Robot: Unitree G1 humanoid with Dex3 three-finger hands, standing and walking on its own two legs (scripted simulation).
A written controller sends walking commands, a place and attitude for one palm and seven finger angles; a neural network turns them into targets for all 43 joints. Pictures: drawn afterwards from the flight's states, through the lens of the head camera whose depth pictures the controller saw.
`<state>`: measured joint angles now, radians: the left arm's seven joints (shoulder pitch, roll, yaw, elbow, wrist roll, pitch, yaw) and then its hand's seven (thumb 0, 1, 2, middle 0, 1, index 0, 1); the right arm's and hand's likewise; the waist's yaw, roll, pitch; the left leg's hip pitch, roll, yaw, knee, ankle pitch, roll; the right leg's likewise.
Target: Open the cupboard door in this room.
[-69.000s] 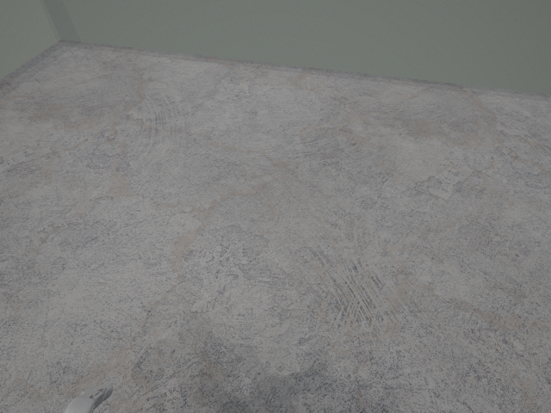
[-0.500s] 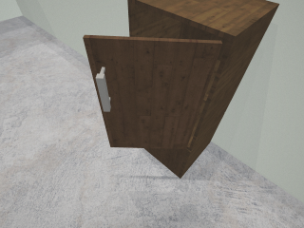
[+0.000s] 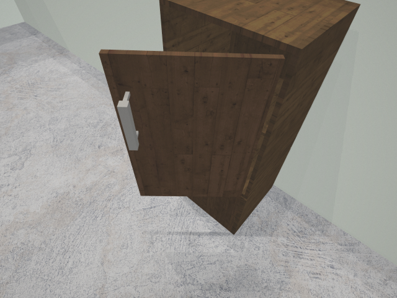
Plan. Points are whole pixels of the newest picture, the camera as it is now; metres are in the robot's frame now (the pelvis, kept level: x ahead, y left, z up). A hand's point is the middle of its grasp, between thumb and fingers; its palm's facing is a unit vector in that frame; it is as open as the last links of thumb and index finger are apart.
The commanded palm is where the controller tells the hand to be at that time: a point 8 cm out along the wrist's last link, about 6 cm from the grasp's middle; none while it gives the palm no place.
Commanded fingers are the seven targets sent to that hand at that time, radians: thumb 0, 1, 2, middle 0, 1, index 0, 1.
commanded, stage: look again from close up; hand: left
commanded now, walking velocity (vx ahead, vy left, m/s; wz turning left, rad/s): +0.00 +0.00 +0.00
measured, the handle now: (130, 121) +0.51 +0.21 +0.05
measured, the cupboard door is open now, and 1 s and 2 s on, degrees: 42 42 42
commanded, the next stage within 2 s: raise the hand with hooked fingers in 0.14 s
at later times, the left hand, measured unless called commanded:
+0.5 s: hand (119, 242) +0.22 +0.17 +0.01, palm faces +0.21 -0.97 -0.08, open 7.7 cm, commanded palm +0.11 +0.22 -0.05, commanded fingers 0.00 0.57 0.76 -0.22 -0.51 -0.22 -0.51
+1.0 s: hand (119, 250) +0.21 +0.17 -0.02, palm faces -0.06 -1.00 -0.07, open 10.7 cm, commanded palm +0.16 +0.24 +0.00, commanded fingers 0.00 -0.01 0.51 -0.27 -0.88 -0.27 -0.88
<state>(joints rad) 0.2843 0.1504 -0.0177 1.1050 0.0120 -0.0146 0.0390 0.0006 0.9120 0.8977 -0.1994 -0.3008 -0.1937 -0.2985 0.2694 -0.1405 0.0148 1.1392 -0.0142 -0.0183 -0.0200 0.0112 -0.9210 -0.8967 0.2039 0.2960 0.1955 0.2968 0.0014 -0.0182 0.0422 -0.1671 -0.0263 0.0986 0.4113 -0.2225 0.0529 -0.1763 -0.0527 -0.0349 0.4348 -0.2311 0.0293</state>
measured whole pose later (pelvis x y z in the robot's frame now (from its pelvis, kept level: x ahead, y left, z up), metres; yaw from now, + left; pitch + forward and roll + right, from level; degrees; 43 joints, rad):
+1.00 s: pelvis -0.02 -0.05 -0.07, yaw +3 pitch +11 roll -1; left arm 0.24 0.33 0.26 0.13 -0.35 -0.30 -0.47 0.00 0.21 0.60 -0.25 -0.74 -0.24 -0.74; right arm 0.19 -0.20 0.05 0.60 0.04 -0.21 -0.08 0.02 -0.91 -0.90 0.21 0.30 0.20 0.30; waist 0.00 0.04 -0.07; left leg -0.77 0.05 -0.02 1.04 -0.47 -0.03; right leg -0.72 -0.01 -0.14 1.01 -0.49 -0.05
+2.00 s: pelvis +0.00 -0.01 -0.02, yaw +2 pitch +6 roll -1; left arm -0.09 0.45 0.43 0.40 -0.34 -0.11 -0.47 -0.02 -0.50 0.30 -0.30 -1.20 -0.29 -1.20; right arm 0.29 -0.28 0.05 0.61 0.05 -0.21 -0.10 0.02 -0.91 -0.90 0.21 0.30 0.20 0.30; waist 0.00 0.03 -0.05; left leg -0.46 0.01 0.04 0.72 -0.36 0.04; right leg -0.42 -0.03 -0.08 0.67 -0.35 0.01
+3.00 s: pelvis +0.00 -0.03 -0.03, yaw +1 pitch +8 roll -1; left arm -0.29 0.48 0.47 0.65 -0.30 -0.24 -0.46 -0.02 -0.50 0.30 -0.30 -1.20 -0.30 -1.20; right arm 0.33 -0.29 0.03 0.63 0.05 -0.16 -0.10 0.02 -0.91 -0.90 0.21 0.30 0.20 0.30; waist -0.03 0.02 -0.05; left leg -0.50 0.03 0.05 0.72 -0.36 0.01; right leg -0.47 -0.01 -0.07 0.70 -0.35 -0.02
